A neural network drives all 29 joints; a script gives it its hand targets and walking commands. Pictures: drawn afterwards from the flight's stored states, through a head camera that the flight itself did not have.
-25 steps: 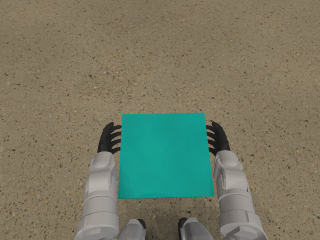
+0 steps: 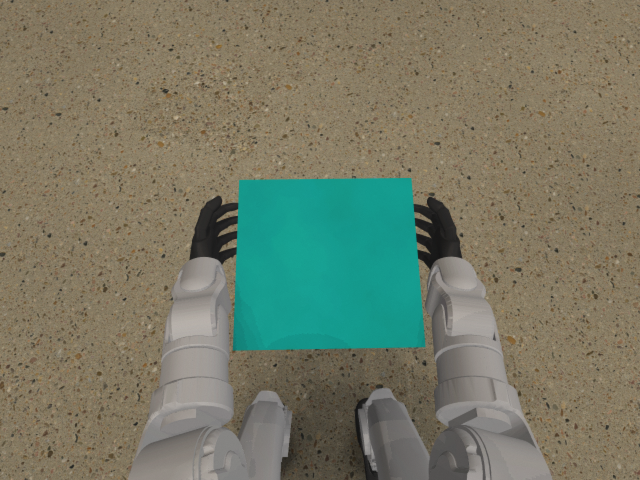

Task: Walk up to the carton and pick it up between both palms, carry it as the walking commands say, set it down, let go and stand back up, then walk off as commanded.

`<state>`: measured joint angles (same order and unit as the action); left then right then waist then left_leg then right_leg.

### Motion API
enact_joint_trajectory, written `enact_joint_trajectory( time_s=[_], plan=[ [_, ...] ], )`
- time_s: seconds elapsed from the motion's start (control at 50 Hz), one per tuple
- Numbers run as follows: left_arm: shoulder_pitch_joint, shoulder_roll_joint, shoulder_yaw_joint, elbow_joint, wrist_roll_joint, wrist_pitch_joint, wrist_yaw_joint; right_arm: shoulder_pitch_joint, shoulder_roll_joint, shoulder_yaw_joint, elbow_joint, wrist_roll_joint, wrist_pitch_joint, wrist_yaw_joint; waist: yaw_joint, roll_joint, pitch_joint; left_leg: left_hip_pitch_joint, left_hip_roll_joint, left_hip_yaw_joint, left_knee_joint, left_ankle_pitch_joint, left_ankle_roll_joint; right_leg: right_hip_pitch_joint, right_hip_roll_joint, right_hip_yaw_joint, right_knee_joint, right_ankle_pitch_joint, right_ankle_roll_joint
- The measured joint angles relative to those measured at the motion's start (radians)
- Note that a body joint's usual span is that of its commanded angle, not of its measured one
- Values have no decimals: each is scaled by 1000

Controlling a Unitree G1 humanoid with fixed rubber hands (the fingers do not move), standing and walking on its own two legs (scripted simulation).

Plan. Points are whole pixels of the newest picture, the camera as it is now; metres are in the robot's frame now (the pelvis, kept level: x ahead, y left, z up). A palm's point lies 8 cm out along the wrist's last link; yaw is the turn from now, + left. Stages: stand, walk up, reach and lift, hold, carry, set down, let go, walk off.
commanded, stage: set down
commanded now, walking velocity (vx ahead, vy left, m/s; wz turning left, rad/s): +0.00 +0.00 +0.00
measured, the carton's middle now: (324, 277) +0.39 +0.00 -0.14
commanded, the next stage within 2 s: none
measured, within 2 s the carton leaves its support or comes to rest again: neither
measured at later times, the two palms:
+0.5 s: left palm (224, 258) +0.42 +0.15 -0.15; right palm (421, 259) +0.42 -0.15 -0.15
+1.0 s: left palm (234, 260) +0.45 +0.16 -0.24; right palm (406, 261) +0.44 -0.14 -0.24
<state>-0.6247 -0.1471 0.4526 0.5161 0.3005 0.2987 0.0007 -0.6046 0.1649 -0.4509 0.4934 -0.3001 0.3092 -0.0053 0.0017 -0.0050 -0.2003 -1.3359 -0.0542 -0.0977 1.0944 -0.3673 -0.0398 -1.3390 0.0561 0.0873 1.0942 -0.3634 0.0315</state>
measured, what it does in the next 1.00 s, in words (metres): lowers itself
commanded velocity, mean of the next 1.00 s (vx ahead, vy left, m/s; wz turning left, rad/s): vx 0.00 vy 0.00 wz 0.00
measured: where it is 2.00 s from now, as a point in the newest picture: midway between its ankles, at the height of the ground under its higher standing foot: (322, 461)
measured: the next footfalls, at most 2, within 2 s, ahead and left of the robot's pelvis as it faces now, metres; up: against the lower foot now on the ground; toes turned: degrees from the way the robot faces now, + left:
none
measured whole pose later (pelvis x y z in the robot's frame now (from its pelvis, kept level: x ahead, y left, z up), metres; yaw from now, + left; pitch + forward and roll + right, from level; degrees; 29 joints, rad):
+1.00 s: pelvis -0.03 +0.01 -0.15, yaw +0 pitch +46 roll +0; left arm -0.99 0.00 0.43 0.70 0.19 0.28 0.07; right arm -0.97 0.02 -0.45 0.67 -0.19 0.29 -0.07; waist 0.00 0.00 -0.17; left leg -1.97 -0.12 -0.11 1.66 -0.50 -0.07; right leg -1.97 0.11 0.10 1.66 -0.50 0.08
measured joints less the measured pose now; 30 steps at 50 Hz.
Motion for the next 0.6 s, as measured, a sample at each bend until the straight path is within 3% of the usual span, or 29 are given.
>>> enact_joint_trajectory(
  time_s=[0.6],
  plan=[
    [-190,89,-33,116,-99,-32,56,-182,-93,19,108,103,-33,-48,-9,5,-35,-418,-46,-7,373,-109,-12,-413,27,12,370,-113,27]
  ],
)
